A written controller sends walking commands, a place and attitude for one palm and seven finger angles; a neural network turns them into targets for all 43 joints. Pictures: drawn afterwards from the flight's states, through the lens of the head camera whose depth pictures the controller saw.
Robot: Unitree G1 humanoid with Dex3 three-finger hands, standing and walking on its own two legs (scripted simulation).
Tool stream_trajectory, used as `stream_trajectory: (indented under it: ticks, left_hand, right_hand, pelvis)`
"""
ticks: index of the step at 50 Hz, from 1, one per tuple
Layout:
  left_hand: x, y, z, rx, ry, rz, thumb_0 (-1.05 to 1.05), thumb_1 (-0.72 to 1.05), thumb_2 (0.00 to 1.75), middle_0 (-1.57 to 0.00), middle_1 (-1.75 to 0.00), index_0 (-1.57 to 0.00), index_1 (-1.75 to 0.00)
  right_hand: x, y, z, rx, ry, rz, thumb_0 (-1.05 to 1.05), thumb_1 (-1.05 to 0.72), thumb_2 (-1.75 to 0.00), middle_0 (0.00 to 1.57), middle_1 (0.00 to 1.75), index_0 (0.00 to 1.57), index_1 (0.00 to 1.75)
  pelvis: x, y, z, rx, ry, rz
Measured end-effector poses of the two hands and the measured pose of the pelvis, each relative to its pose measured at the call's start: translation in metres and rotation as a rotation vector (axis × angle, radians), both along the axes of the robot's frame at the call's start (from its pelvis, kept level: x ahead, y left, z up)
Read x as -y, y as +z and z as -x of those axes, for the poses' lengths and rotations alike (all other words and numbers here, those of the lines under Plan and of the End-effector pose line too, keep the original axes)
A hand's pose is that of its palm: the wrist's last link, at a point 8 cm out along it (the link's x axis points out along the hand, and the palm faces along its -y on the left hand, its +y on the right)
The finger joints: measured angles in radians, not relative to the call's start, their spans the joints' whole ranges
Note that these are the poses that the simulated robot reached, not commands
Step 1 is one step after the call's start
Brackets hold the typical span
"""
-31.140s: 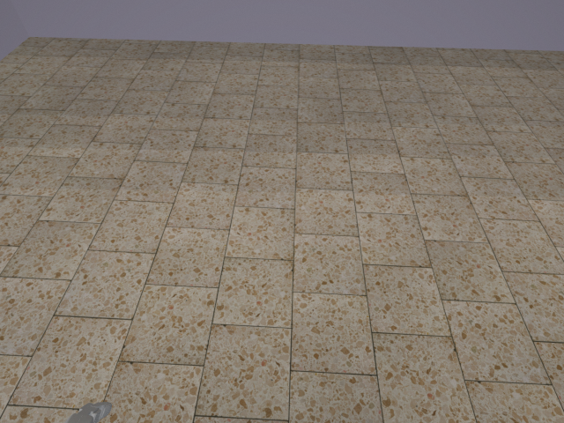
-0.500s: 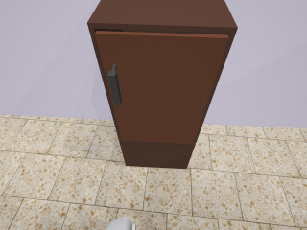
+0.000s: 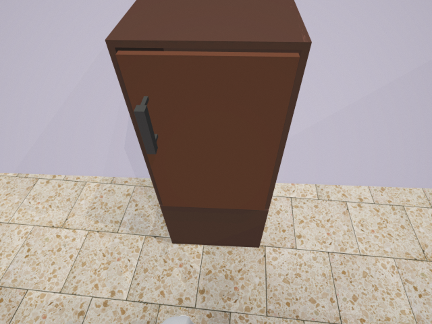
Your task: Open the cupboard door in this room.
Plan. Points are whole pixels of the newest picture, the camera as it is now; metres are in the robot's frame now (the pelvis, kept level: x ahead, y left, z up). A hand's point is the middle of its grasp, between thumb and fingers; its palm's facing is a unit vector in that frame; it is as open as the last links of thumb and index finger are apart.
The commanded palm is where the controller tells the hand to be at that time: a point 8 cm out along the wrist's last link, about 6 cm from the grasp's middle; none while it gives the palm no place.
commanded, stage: come to a stop and stand still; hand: left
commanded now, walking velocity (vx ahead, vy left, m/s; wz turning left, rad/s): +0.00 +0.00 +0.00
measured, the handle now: (148, 125) +0.55 +0.21 +0.05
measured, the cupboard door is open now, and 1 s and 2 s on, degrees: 0 0 0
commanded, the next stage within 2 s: look again from close up in 1.04 s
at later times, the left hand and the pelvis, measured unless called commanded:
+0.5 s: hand out of the picture +0.01 +0.19 -0.16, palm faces +0.01 -0.98 -0.19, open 7.3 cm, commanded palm none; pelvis -0.02 +0.01 +0.02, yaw +0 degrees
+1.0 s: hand out of the picture -0.07 +0.20 -0.16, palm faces +0.04 -0.99 -0.14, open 7.3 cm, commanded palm none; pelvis -0.03 +0.04 +0.02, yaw -1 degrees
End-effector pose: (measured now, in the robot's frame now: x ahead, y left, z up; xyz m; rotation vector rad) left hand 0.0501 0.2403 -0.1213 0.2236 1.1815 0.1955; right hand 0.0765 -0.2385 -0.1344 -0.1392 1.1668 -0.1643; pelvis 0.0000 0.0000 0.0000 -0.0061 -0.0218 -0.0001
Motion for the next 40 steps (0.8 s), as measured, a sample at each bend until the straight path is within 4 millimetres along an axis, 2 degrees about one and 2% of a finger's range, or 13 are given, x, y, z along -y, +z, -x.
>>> stream_trajectory:
  ticks: [4,7,12,17,26,33,40]
  left_hand:
    - [0.003,-0.001,-0.015,0.062,-0.022,0.008,0.0,0.91,0.9,-0.2,-0.3,-0.2,-0.3]
    - [0.006,-0.002,-0.024,0.095,-0.025,0.031,0.0,0.91,0.9,-0.2,-0.3,-0.2,-0.3]
    - [0.011,0.004,-0.02,0.1,-0.041,0.063,0.0,0.91,0.9,-0.21,-0.3,-0.2,-0.3]
    - [0.01,0.002,0.003,0.043,-0.041,0.075,0.0,0.91,0.9,-0.21,-0.3,-0.2,-0.3]
    - [0.0,-0.007,0.057,-0.101,0.005,0.086,0.0,0.91,0.9,-0.21,-0.3,-0.2,-0.3]
    - [-0.003,-0.011,0.092,-0.185,0.031,0.107,0.0,0.91,0.9,-0.2,-0.3,-0.2,-0.3]
    - [-0.004,-0.014,0.112,-0.23,0.047,0.131,0.0,0.91,0.9,-0.2,-0.3,-0.2,-0.3]
  right_hand:
    - [0.014,0.008,0.014,0.015,-0.029,0.037,0.01,-0.91,-0.9,0.2,0.3,0.19,0.3]
    - [0.016,0.014,0.027,0.0,-0.024,0.056,0.01,-0.91,-0.9,0.2,0.3,0.19,0.3]
    - [0.011,0.022,0.047,-0.04,-0.006,0.053,0.01,-0.91,-0.9,0.2,0.3,0.19,0.3]
    - [0.003,0.023,0.065,-0.077,-0.007,0.04,0.01,-0.9,-0.9,0.2,0.3,0.19,0.3]
    - [-0.016,0.02,0.091,-0.154,-0.018,0.022,0.01,-0.9,-0.9,0.2,0.3,0.2,0.3]
    - [-0.035,0.019,0.1,-0.179,-0.026,0.01,0.01,-0.9,-0.9,0.2,0.3,0.2,0.3]
    - [-0.05,0.017,0.103,-0.191,-0.033,0.004,0.01,-0.91,-0.9,0.2,0.3,0.2,0.3]
  pelvis:
    - [0.004,-0.001,0.001,0.017,0.005,0.009]
    - [0.006,0.002,0.005,0.038,0.004,0.004]
    - [0.006,0.011,0.014,0.035,0.0,0.01]
    - [0.002,0.016,0.02,0.022,0.0,0.012]
    - [-0.009,0.018,0.023,0.02,-0.001,0.016]
    - [-0.022,0.019,0.025,0.024,-0.005,0.018]
    - [-0.034,0.019,0.027,0.021,-0.004,0.016]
